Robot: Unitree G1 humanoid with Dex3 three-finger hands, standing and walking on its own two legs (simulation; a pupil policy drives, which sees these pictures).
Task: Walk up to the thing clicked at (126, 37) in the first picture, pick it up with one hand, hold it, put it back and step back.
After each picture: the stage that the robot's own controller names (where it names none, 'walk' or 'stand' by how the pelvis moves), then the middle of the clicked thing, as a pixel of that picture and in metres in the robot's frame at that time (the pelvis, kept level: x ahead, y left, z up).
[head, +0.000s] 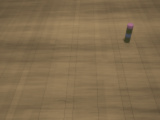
stand; (128, 33) +1.54 -0.46 -0.66
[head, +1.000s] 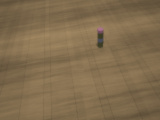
walk; (100, 38) +1.48 -0.02 -0.63
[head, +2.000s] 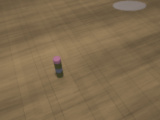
walk; (58, 67) +0.96 +0.33 -0.62
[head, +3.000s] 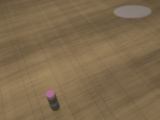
walk; (53, 100) +0.60 +0.30 -0.64
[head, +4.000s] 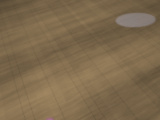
stand; out of the picture +0.40 +0.30 -0.64
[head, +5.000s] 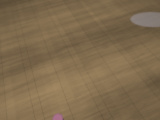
stand; out of the picture +0.40 +0.25 -0.64
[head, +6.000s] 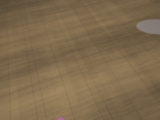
stand; out of the picture +0.41 +0.23 -0.65
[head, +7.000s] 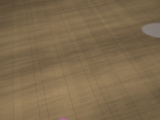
stand; out of the picture +0.41 +0.21 -0.65
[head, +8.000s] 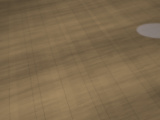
stand; out of the picture +0.40 +0.24 -0.66
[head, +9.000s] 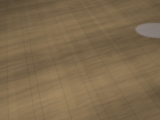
stand; out of the picture +0.40 +0.24 -0.66
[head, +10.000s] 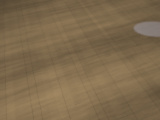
go down; out of the picture +0.39 +0.25 -0.66
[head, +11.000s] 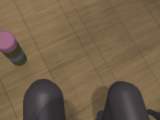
go down; (13, 51) +0.45 +0.32 -0.26
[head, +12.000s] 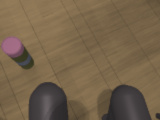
approach; (20, 55) +0.44 +0.32 -0.27
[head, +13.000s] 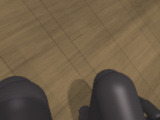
close in; out of the picture +0.41 +0.37 -0.15
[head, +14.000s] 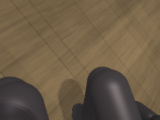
close; out of the picture +0.40 +0.36 -0.15
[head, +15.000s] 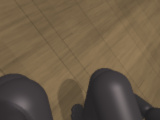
lift; out of the picture +0.35 +0.35 -0.15
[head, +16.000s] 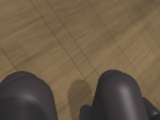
lift; out of the picture +0.29 +0.38 -0.15
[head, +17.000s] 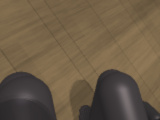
lift; out of the picture +0.31 +0.38 -0.15
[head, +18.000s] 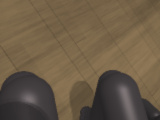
lift; out of the picture +0.30 +0.37 -0.16
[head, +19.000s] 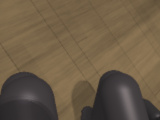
lift; out of the picture +0.30 +0.38 -0.15
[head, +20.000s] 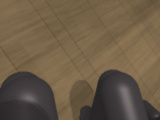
lift; out of the picture +0.31 +0.38 -0.16
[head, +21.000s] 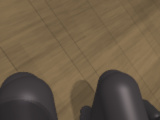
lift; out of the picture +0.30 +0.38 -0.15
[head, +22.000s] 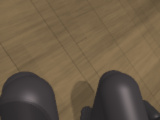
lift; out of the picture +0.30 +0.38 -0.16
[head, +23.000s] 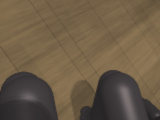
lift; out of the picture +0.30 +0.39 -0.15
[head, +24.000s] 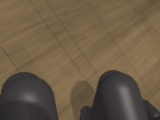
lift; out of the picture +0.31 +0.38 -0.16
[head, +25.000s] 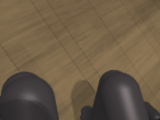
lift; out of the picture +0.31 +0.38 -0.16
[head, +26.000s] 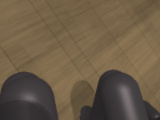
lift; out of the picture +0.31 +0.38 -0.16
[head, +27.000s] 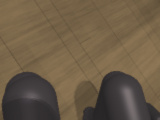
lift; out of the picture +0.31 +0.39 -0.15
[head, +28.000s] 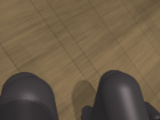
lift; out of the picture +0.31 +0.39 -0.16
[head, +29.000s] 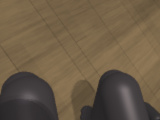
lift; out of the picture +0.31 +0.39 -0.16
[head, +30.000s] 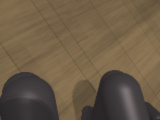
lift; out of the picture +0.30 +0.38 -0.16
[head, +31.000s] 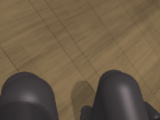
lift; out of the picture +0.31 +0.39 -0.16
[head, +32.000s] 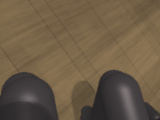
lift; out of the picture +0.31 +0.38 -0.16
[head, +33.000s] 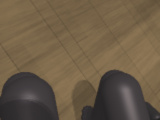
lift; out of the picture +0.31 +0.39 -0.16
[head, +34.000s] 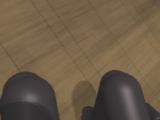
lift; out of the picture +0.31 +0.39 -0.15
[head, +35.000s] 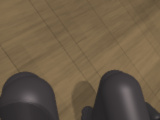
lift; out of the picture +0.31 +0.39 -0.15
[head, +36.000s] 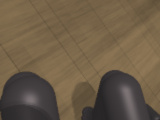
lift; out of the picture +0.31 +0.39 -0.15
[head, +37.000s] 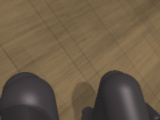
lift; out of the picture +0.31 +0.39 -0.15
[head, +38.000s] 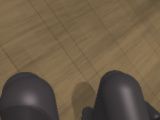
lift; out of the picture +0.31 +0.39 -0.15
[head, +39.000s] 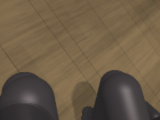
lift; out of the picture +0.31 +0.39 -0.15
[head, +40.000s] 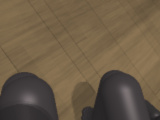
lift; out of the picture +0.30 +0.40 -0.15
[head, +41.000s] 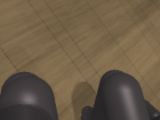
lift; out of the picture +0.30 +0.40 -0.15
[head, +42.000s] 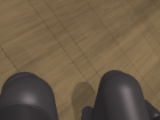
lift; out of the picture +0.30 +0.40 -0.15
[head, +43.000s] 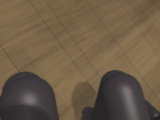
lift; out of the picture +0.30 +0.40 -0.15
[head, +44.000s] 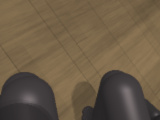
lift; out of the picture +0.30 +0.40 -0.15
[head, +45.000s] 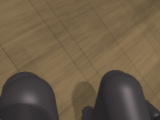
lift; out of the picture +0.30 +0.40 -0.15
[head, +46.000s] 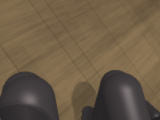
lift; out of the picture +0.30 +0.40 -0.15
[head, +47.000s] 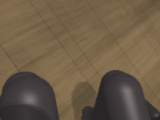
lift; out of the picture +0.30 +0.40 -0.15
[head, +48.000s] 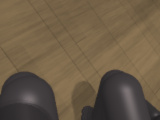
lift; out of the picture +0.30 +0.40 -0.15
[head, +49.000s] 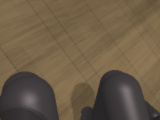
lift; out of the picture +0.30 +0.40 -0.15
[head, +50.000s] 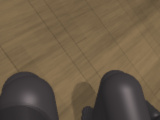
lift; out of the picture +0.30 +0.41 -0.15
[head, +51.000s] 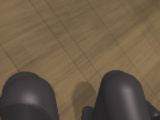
lift; out of the picture +0.30 +0.41 -0.15
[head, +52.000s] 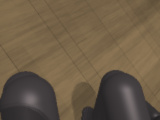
lift; out of the picture +0.30 +0.41 -0.15
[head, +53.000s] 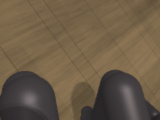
lift; out of the picture +0.30 +0.41 -0.15
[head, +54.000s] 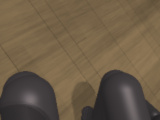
lift; out of the picture +0.30 +0.41 -0.15
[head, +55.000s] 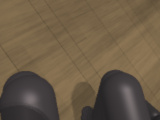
lift; out of the picture +0.30 +0.41 -0.15
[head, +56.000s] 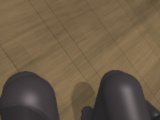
lift; out of the picture +0.30 +0.41 -0.15
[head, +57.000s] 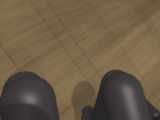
lift; out of the picture +0.30 +0.41 -0.15
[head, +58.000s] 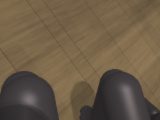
lift; out of the picture +0.30 +0.41 -0.15
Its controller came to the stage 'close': yes
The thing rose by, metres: 0.03
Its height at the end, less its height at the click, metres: +0.00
